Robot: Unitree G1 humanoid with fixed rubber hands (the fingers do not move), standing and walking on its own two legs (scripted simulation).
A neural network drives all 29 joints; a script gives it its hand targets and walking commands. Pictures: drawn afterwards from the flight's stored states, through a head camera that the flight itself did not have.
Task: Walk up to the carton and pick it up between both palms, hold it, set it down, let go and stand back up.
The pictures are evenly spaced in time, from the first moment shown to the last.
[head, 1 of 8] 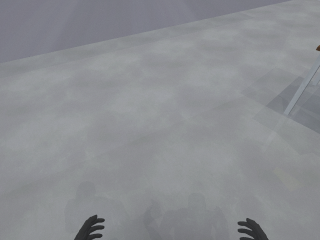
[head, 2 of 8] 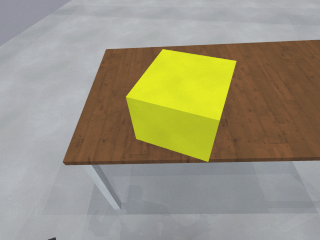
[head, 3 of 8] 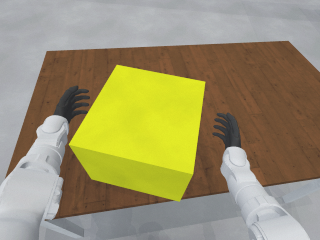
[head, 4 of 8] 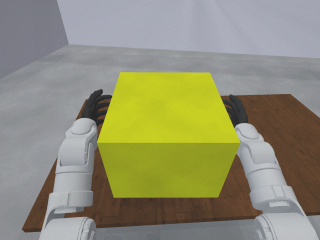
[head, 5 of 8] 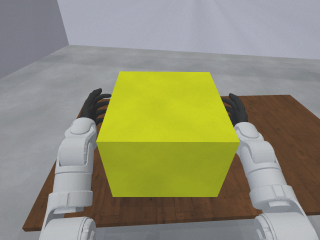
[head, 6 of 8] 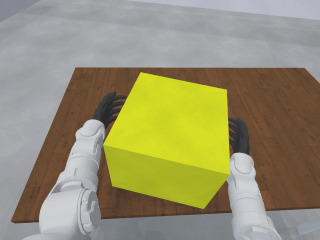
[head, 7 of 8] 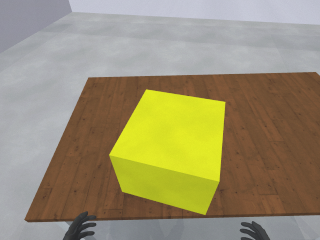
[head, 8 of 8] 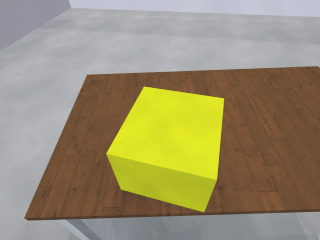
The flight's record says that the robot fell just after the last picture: no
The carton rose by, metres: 0.20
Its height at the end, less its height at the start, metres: +0.00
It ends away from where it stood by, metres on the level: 0.03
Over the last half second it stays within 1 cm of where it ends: yes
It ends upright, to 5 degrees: yes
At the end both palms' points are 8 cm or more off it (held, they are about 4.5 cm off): yes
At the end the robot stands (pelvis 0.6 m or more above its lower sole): yes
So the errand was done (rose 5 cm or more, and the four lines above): yes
